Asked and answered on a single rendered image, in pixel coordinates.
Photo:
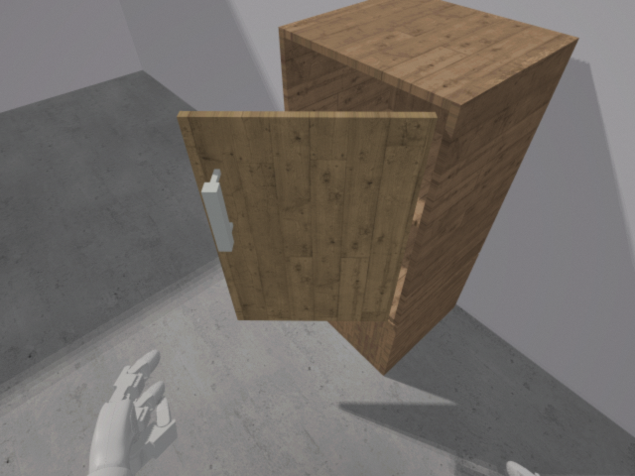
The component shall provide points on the left robot hand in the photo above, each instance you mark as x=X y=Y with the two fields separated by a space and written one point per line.
x=124 y=420

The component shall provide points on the cupboard door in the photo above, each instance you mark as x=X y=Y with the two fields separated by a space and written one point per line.
x=321 y=202

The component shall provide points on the handle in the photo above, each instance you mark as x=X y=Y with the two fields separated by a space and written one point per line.
x=217 y=214

